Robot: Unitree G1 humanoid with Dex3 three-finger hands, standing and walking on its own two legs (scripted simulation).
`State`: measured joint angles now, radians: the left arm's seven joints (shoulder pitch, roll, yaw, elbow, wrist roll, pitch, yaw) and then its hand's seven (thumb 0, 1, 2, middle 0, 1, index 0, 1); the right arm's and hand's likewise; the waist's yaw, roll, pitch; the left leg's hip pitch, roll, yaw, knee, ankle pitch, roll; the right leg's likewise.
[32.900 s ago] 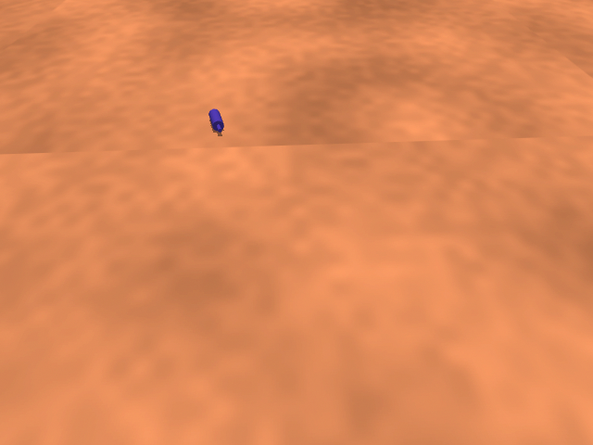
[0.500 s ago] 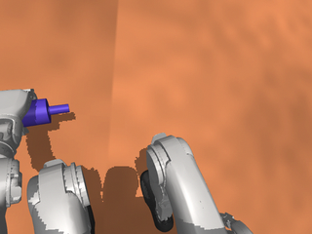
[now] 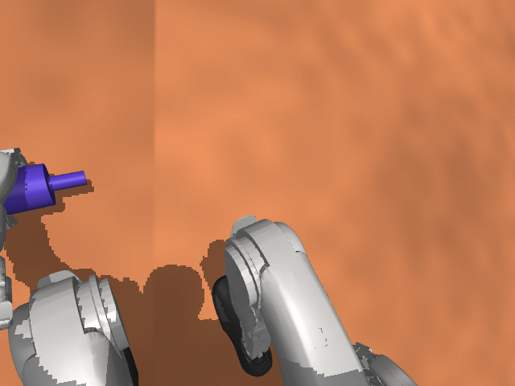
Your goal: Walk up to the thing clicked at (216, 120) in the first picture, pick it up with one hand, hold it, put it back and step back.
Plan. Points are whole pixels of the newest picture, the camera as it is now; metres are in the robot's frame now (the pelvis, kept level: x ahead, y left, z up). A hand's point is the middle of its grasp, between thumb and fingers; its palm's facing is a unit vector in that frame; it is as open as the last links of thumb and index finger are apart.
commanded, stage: rest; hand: left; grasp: from above
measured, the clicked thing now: (14, 190) +0.45 +0.24 -0.26
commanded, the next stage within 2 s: open in 0.46 s
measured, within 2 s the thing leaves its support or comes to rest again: rests again in 0.14 s
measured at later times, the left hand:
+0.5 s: hand out of the picture +0.44 +0.26 -0.25, palm faces -0.48 -0.11 -0.87, open 9.7 cm
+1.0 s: hand out of the picture +0.45 +0.26 -0.25, palm faces -0.46 -0.09 -0.89, open 11.2 cm
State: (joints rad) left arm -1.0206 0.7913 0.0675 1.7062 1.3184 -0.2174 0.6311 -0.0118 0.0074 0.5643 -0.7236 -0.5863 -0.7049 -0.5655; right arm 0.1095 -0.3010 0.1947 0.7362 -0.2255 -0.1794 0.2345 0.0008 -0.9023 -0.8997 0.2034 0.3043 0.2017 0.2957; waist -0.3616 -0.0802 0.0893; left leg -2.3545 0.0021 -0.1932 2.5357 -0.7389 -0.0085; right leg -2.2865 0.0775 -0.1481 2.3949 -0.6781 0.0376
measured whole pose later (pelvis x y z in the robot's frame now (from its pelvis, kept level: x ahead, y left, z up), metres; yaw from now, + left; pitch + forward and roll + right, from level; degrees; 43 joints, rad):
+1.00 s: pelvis -0.01 +0.00 +0.00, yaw -2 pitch +28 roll -13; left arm -1.07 0.89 0.03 1.77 1.31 -0.21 0.68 -0.01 -0.06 0.62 -0.47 -0.66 -0.48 -0.65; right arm 0.11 -0.34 0.27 0.69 -0.24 -0.25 0.28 0.00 -0.90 -0.90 0.20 0.30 0.20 0.30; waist -0.40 -0.13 0.15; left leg -2.34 0.01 -0.23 2.55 -0.73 0.00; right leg -2.25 0.09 -0.18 2.37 -0.65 0.05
